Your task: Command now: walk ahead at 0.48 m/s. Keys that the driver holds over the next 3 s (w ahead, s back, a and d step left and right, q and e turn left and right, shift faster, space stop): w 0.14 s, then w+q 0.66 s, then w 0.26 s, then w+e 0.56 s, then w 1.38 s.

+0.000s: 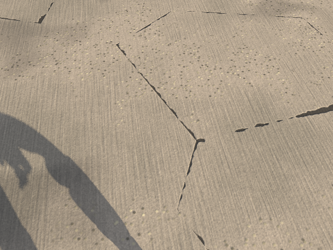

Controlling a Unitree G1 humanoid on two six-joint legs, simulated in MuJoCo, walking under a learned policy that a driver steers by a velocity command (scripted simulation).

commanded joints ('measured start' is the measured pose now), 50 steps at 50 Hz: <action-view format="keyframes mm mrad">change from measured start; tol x32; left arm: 1 -116 42 4 -85 -3 -16 0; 8 458 266 87 58 36 -46 27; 50 21 112 17 -162 12 4 2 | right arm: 1 67 -136 -22 -11 -3 -10 -8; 28 -506 -77 -18 -278 -9 65 58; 50 -40 -219 -53 -162 18 14 7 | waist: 1 5 109 103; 8 161 -225 -345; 50 -1 83 2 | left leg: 1 -42 284 -114 -32 540 121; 6 -64 247 -36 468 898 66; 8 -620 -6 -24 1143 -253 20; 9 -703 61 -151 1190 -174 43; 24 -738 155 -10 615 319 -2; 33 -429 -15 109 414 47 144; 36 193 422 -786 141 -1 407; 50 -103 177 -235 10 649 94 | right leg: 1 4 35 -36 -95 11 -27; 6 506 120 -56 -228 -68 -125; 8 980 -373 725 -403 -313 -318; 14 452 -179 208 -563 -84 -118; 32 772 -191 -205 -237 925 -52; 34 656 -184 -212 144 748 -46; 36 -10 120 -83 806 -496 32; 50 -76 -41 20 155 18 66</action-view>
